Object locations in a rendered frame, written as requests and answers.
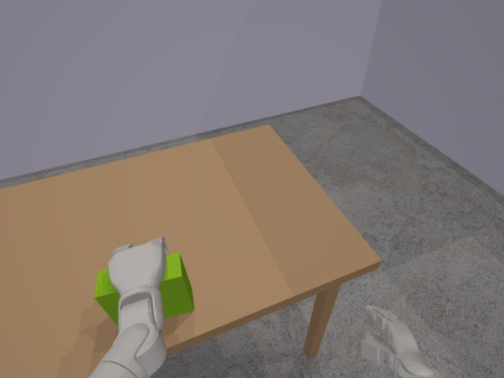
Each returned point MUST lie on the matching left robot forearm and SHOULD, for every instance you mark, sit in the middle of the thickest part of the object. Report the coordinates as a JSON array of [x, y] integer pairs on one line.
[[139, 349]]

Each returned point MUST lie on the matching right robot hand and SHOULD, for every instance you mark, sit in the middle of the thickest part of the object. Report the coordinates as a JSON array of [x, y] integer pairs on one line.
[[398, 338]]

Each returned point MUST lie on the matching right robot forearm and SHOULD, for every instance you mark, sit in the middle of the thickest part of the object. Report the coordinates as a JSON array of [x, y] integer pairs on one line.
[[410, 364]]

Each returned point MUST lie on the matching sponge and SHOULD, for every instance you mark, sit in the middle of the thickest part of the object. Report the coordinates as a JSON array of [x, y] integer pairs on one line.
[[175, 289]]

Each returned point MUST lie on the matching table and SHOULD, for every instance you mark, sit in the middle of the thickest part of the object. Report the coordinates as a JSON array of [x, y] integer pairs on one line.
[[255, 231]]

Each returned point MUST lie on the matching left robot hand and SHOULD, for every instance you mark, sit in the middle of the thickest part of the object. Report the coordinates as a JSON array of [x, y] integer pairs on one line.
[[138, 266]]

